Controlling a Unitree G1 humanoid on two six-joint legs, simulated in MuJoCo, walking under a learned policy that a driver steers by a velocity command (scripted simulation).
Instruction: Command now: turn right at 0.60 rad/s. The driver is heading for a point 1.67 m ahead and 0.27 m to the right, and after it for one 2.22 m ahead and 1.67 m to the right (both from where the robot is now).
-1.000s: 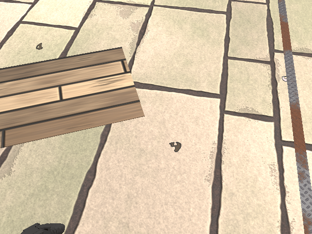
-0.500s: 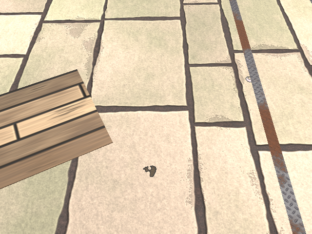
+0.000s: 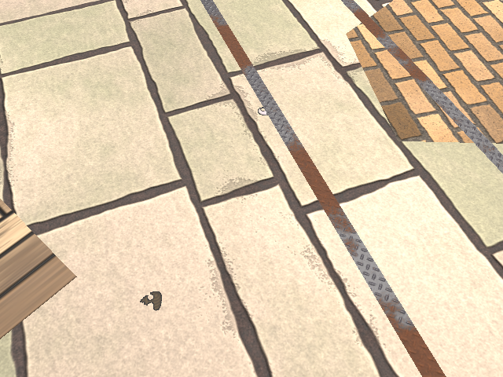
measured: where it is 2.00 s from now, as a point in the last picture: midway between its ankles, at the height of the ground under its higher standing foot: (344, 282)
